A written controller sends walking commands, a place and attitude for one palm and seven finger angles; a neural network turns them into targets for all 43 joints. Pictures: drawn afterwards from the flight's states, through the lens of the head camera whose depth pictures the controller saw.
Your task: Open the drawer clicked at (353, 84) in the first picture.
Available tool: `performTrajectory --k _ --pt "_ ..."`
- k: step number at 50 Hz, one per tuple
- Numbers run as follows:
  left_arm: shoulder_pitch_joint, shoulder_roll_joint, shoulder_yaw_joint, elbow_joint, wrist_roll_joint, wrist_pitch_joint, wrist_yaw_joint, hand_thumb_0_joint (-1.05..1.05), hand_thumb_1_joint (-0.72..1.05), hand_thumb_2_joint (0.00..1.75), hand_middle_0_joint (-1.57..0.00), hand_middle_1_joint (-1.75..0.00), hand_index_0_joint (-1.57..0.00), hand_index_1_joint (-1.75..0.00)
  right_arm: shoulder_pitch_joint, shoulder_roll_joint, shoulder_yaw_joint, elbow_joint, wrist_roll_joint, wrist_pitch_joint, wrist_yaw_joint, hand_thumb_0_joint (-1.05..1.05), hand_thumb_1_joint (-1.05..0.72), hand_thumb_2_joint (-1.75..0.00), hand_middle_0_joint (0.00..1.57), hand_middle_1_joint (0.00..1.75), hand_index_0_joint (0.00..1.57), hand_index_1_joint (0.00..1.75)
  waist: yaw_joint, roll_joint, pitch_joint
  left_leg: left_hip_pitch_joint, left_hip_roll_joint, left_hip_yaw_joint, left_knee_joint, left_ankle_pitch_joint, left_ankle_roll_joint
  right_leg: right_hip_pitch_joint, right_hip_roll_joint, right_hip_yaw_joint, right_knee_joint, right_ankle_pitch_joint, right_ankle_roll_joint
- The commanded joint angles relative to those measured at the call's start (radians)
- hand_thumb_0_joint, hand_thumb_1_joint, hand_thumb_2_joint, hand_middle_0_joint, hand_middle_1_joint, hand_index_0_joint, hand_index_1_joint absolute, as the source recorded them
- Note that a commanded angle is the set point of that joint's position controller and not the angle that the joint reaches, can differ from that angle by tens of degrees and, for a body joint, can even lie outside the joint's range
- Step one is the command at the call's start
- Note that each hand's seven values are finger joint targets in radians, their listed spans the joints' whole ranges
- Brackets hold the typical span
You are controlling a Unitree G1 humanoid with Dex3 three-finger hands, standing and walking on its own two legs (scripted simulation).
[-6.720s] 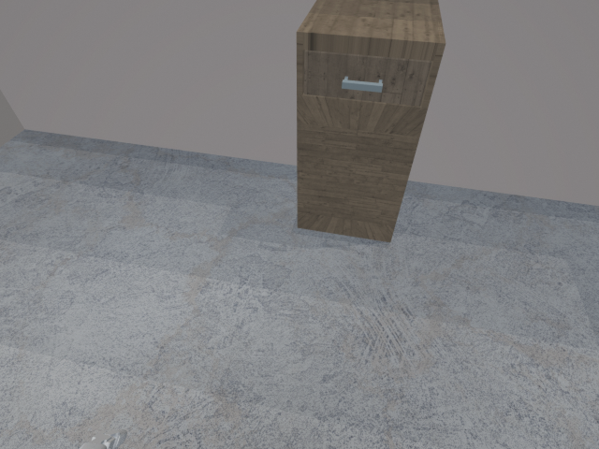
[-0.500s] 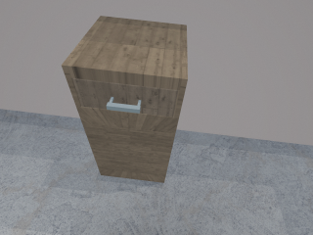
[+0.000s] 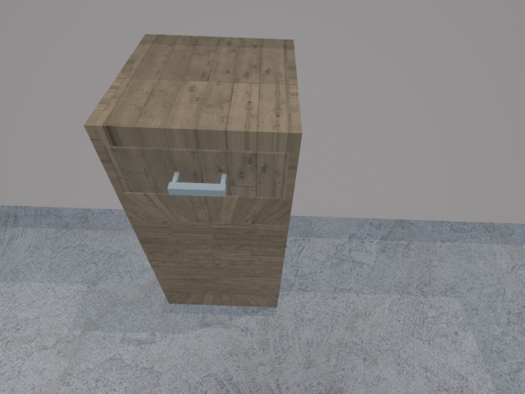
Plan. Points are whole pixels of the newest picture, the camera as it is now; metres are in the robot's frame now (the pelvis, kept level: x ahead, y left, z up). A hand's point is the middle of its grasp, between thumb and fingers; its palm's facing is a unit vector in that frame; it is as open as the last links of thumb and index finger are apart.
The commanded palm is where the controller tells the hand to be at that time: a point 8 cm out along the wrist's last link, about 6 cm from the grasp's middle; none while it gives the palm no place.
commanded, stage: look again from close up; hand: left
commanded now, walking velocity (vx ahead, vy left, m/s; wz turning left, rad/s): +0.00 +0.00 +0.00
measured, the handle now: (198, 183) +0.54 +0.18 -0.04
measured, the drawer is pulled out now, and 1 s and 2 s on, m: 0.00 0.00 0.00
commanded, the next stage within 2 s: shuffle to correct the standing spot in 0.52 s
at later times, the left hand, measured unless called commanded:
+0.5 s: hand out of the picture -0.05 +0.14 -0.18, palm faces +0.04 -0.99 -0.16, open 7.4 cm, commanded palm none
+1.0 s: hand out of the picture -0.06 +0.12 -0.19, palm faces +0.10 -0.98 -0.14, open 7.4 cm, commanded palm none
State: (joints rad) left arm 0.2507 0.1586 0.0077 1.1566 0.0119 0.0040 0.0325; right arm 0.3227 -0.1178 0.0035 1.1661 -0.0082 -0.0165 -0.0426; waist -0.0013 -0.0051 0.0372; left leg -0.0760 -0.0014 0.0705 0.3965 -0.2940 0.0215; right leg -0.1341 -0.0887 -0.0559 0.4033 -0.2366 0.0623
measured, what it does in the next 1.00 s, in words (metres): stands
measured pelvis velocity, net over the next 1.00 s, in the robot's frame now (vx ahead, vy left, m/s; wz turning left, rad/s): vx -0.02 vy -0.03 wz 0.04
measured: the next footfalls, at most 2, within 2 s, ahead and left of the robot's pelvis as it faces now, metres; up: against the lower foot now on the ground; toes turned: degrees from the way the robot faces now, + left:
left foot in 1.20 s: +0.08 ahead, +0.08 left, +0.00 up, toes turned +9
right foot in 1.44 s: +0.14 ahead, -0.14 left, +0.00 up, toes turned -2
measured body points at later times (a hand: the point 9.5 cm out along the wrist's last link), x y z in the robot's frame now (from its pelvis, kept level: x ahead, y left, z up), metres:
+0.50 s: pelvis -0.04 -0.02 -0.01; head -0.06 -0.02 +0.44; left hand -0.05 +0.19 -0.17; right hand -0.03 -0.25 -0.16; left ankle -0.05 +0.10 -0.74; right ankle -0.02 -0.16 -0.74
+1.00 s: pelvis -0.02 -0.03 -0.01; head -0.02 -0.03 +0.44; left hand -0.07 +0.18 -0.17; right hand -0.07 -0.25 -0.17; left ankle -0.05 +0.10 -0.74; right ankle -0.01 -0.15 -0.74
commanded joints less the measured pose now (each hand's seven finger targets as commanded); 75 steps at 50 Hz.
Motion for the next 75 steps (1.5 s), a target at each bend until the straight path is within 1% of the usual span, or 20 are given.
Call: performTrajectory --k 1,4,8,17,31,36,40,46,49,51,53,57,58,59,60,62,65,67,71,75 --pt "0.081 0.064 0.011 -0.013 -0.004 -0.005 0.009 0.0 0.9 0.9 -0.2 -0.3 -0.2 -0.3 0.058 -0.112 -0.019 -0.022 0.0 -0.016 -0.005 0.0 -0.9 -0.9 0.2 0.3 0.2 0.3 0.017 0.005 0.034 -0.078 0.119 -0.083 -0.084 0.358 0.001 0.026 -0.033 0.014 -0.027 0.202 -0.049" --pt "0.105 0.134 0.004 -0.025 0.005 -0.048 0.033 0.0 0.9 0.9 -0.2 -0.3 -0.2 -0.3 0.0 -0.144 -0.013 -0.127 0.007 -0.018 0.02 0.0 -0.9 -0.9 0.2 0.3 0.2 0.3 -0.003 -0.003 0.052 -0.162 0.1 -0.05 0.069 0.438 -0.025 -0.006 -0.074 0.014 0.064 0.492 -0.076" --pt "0.101 0.079 -0.004 -0.055 -0.003 -0.038 0.016 0.0 0.9 0.9 -0.2 -0.3 -0.2 -0.3 0.069 -0.113 -0.011 -0.117 -0.004 -0.019 0.011 0.0 -0.9 -0.9 0.2 0.3 0.2 0.3 -0.006 0.02 -0.122 -0.105 0.101 -0.078 0.074 0.362 0.013 0.039 -0.041 0.02 0.097 0.305 -0.085" --pt "0.107 0.073 -0.003 -0.076 0.002 -0.018 0.005 0.0 0.9 0.9 -0.2 -0.3 -0.2 -0.3 0.037 -0.12 -0.007 -0.132 -0.002 0.001 0.017 0.0 -0.9 -0.9 0.2 0.3 0.2 0.3 -0.001 0.001 0.115 -0.232 0.089 -0.088 0.0 0.086 0.009 -0.091 -0.022 0.038 0.021 0.042 -0.082" --pt "0.138 0.069 0.01 -0.102 0.002 -0.018 -0.003 0.0 0.9 0.9 -0.2 -0.3 -0.2 -0.3 0.07 -0.111 -0.008 -0.122 -0.006 0.008 0.021 0.0 -0.9 -0.9 0.2 0.3 0.2 0.3 -0.002 -0.021 0.079 -0.23 0.07 -0.081 -0.016 -0.045 0.007 -0.121 -0.024 0.067 -0.048 -0.136 -0.085" --pt "0.164 0.073 0.027 -0.109 0.014 -0.007 -0.01 0.0 0.9 0.9 -0.2 -0.3 -0.2 -0.3 0.099 -0.121 -0.02 -0.116 -0.02 0.019 0.025 0.0 -0.9 -0.9 0.2 0.3 0.2 0.3 0.007 -0.006 0.117 -0.324 0.069 -0.1 -0.028 -0.321 0.026 -0.157 -0.006 0.063 -0.028 -0.402 -0.097" --pt "0.191 0.061 0.04 -0.11 0.012 -0.011 -0.017 0.0 0.9 0.9 -0.2 -0.3 -0.2 -0.3 0.118 -0.107 -0.024 -0.121 -0.023 0.015 0.026 0.0 -0.9 -0.9 0.2 0.3 0.2 0.3 0.004 -0.024 0.135 -0.34 0.056 -0.102 0.005 -0.308 0.04 -0.183 -0.005 0.08 -0.004 -0.415 -0.117" --pt "0.193 0.0 0.041 -0.131 0.017 -0.028 -0.033 0.0 0.9 0.9 -0.2 -0.3 -0.2 -0.3 0.137 -0.133 -0.037 -0.117 -0.019 -0.007 0.019 0.0 -0.9 -0.9 0.2 0.3 0.2 0.3 0.005 0.128 0.125 -0.331 0.158 -0.253 -0.126 -0.402 0.095 -0.173 0.073 -0.018 0.173 -0.236 -0.111" --pt "0.265 0.018 0.047 -0.106 0.015 -0.042 -0.033 0.0 0.9 0.9 -0.2 -0.3 -0.2 -0.3 0.083 -0.103 -0.032 -0.136 -0.014 -0.018 0.02 0.0 -0.9 -0.9 0.2 0.3 0.2 0.3 0.048 0.009 0.122 -0.422 0.08 -0.155 0.026 -0.28 0.07 -0.045 0.016 0.104 0.062 -0.237 -0.141" --pt "0.353 0.095 0.066 -0.071 0.011 -0.056 -0.019 0.0 0.9 0.9 -0.2 -0.3 -0.2 -0.3 0.05 -0.05 -0.021 -0.164 -0.011 -0.03 0.027 0.0 -0.9 -0.9 0.2 0.3 0.2 0.3 0.073 -0.228 0.107 -0.555 -0.021 0.015 0.333 -0.168 0.032 0.087 -0.176 0.372 -0.114 -0.209 -0.225" --pt "0.366 0.105 0.07 -0.063 0.016 -0.068 -0.007 0.0 0.9 0.9 -0.2 -0.3 -0.2 -0.3 -0.021 -0.06 -0.028 -0.194 -0.013 -0.037 0.035 0.0 -0.9 -0.9 0.2 0.3 0.2 0.3 0.075 -0.204 0.1 -0.602 0.025 -0.025 0.525 -0.24 0.034 0.087 -0.266 0.456 -0.167 -0.048 -0.304" --pt "0.196 0.078 0.059 -0.099 0.018 -0.059 -0.006 0.0 0.9 0.9 -0.2 -0.3 -0.2 -0.3 0.103 -0.018 -0.018 -0.138 -0.006 -0.047 0.044 0.0 -0.9 -0.9 0.2 0.3 0.2 0.3 -0.038 -0.125 0.043 -0.173 0.008 0.042 0.142 -0.016 0.027 -0.161 -0.129 0.131 -0.005 0.038 -0.206" --pt "0.188 0.05 0.054 -0.098 0.012 -0.053 -0.011 0.0 0.9 0.9 -0.2 -0.3 -0.2 -0.3 0.189 -0.044 -0.021 -0.101 -0.008 -0.052 0.036 0.0 -0.9 -0.9 0.2 0.3 0.2 0.3 -0.065 -0.025 0.035 -0.034 0.005 0.02 0.068 0.035 0.018 -0.253 -0.055 0.064 0.116 -0.041 -0.171" --pt "0.193 0.004 0.044 -0.108 0.005 -0.047 -0.015 0.0 0.9 0.9 -0.2 -0.3 -0.2 -0.3 0.307 -0.136 -0.043 -0.065 -0.018 -0.061 0.025 0.0 -0.9 -0.9 0.2 0.3 0.2 0.3 -0.101 0.249 -0.006 0.088 0.184 -0.252 -0.042 0.026 0.061 -0.399 0.042 -0.016 0.372 -0.137 -0.117" --pt "0.164 -0.014 0.04 -0.145 0.005 -0.044 -0.012 0.0 0.9 0.9 -0.2 -0.3 -0.2 -0.3 0.356 -0.188 -0.049 -0.06 -0.021 -0.052 0.009 0.0 -0.9 -0.9 0.2 0.3 0.2 0.3 -0.104 0.344 0.012 0.096 0.392 -0.523 -0.166 0.204 0.142 -0.53 0.098 -0.034 0.584 -0.358 -0.085" --pt "0.146 -0.019 0.036 -0.141 0.013 -0.037 -0.008 0.0 0.9 0.9 -0.2 -0.3 -0.2 -0.3 0.186 -0.149 -0.036 -0.114 -0.024 -0.035 0.005 0.0 -0.9 -0.9 0.2 0.3 0.2 0.3 -0.042 0.061 0.06 -0.102 0.388 -0.39 -0.142 0.306 0.214 -0.43 0.02 0.045 0.65 -0.272 -0.104" --pt "0.191 -0.058 0.02 -0.095 0.003 -0.023 -0.007 0.0 0.9 0.9 -0.2 -0.3 -0.2 -0.3 0.038 -0.096 -0.002 -0.138 -0.018 -0.047 -0.005 0.0 -0.9 -0.9 0.2 0.3 0.2 0.3 0.022 0.143 0.094 -0.237 0.3 -0.167 -0.088 0.768 0.169 -0.244 -0.008 0.047 0.482 -0.172 -0.065" --pt "0.196 -0.051 0.017 -0.088 -0.002 -0.014 -0.004 0.0 0.9 0.9 -0.2 -0.3 -0.2 -0.3 0.022 -0.128 -0.01 -0.134 -0.014 -0.038 -0.011 0.0 -0.9 -0.9 0.2 0.3 0.2 0.3 0.019 0.116 0.044 -0.153 0.271 -0.108 -0.03 0.866 0.15 -0.185 0.021 0.004 0.321 -0.104 -0.055" --pt "0.179 0.01 0.036 -0.126 0.007 -0.005 -0.005 0.0 0.9 0.9 -0.2 -0.3 -0.2 -0.3 0.017 -0.159 -0.043 -0.143 -0.005 -0.008 -0.015 0.0 -0.9 -0.9 0.2 0.3 0.2 0.3 0.021 0.082 -0.005 -0.11 0.226 -0.087 0.066 0.704 0.096 -0.114 0.04 -0.005 0.13 0.138 -0.059" --pt "0.158 0.13 0.051 -0.151 0.008 -0.015 0.001 0.0 0.9 0.9 -0.2 -0.3 -0.2 -0.3 0.058 -0.073 -0.047 -0.149 0.005 0.023 -0.001 0.0 -0.9 -0.9 0.2 0.3 0.2 0.3 -0.003 -0.139 -0.093 -0.216 0.034 0.015 0.269 0.051 -0.008 -0.012 -0.193 0.205 0.108 0.807 -0.194"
